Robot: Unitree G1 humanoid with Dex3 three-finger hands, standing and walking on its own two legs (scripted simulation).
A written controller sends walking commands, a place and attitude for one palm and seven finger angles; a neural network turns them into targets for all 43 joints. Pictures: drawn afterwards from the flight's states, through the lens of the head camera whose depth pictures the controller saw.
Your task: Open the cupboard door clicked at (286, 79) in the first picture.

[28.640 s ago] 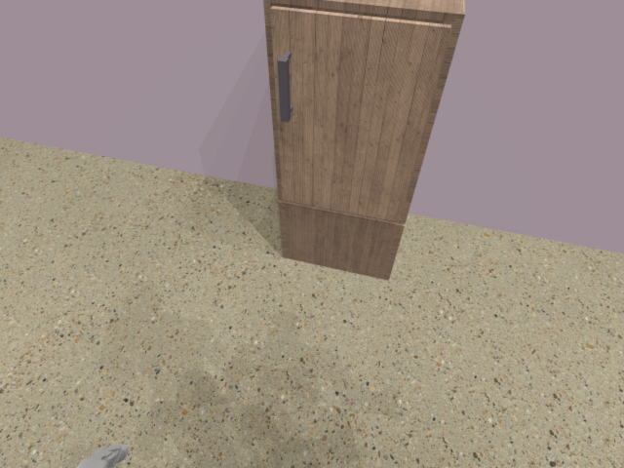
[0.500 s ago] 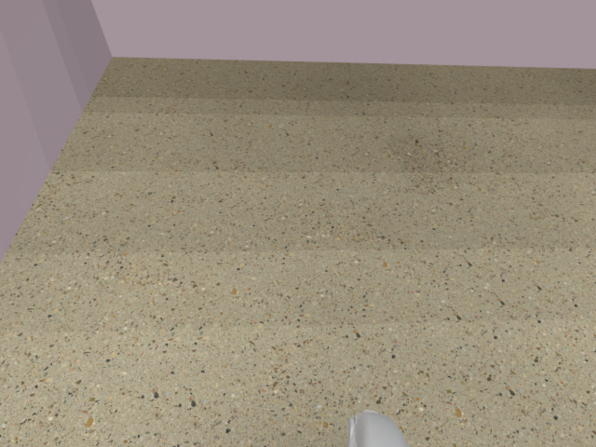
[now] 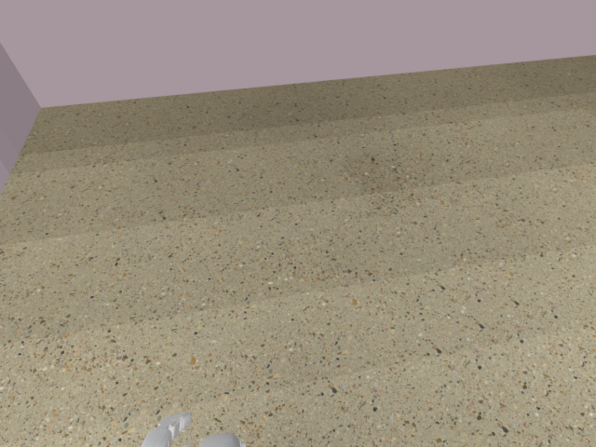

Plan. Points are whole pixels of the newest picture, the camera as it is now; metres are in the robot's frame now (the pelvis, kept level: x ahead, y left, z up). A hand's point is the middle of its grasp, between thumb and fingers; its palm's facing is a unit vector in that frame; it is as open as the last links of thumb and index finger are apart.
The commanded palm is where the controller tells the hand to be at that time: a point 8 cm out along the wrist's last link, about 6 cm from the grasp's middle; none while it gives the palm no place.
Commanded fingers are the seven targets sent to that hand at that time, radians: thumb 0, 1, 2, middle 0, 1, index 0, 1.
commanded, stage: turn to face it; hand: left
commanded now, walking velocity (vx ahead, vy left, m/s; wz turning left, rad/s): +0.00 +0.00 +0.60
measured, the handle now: out of the picture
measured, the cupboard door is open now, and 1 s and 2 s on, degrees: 45 45 45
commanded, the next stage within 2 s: none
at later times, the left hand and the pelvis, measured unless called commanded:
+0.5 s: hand out of the picture +0.07 +0.24 -0.16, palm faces +0.31 -0.90 -0.31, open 7.4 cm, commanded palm none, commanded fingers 0.00 0.90 0.90 -0.20 -0.30 -0.20 -0.30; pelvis +0.05 +0.00 -0.01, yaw +16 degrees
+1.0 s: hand out of the picture -0.04 +0.16 -0.19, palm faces +0.63 -0.74 -0.23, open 7.3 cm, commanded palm none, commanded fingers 0.00 0.90 0.90 -0.20 -0.30 -0.20 -0.30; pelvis +0.06 -0.02 -0.02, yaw +37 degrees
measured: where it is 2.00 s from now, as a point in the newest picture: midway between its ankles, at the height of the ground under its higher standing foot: outside the picture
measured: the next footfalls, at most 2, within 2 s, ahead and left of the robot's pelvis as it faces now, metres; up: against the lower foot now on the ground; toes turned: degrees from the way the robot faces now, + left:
left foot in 0.20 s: +0.07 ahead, +0.15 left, +0.00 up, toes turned +16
right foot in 0.54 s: +0.14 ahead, -0.12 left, +0.00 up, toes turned +15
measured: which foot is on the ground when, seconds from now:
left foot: up 0.00-0.18, down 0.20-0.54, up 0.56-0.94, down 0.96-1.00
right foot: down 0.00-0.20, up 0.22-0.52, down 0.54-0.96, up 0.98-1.00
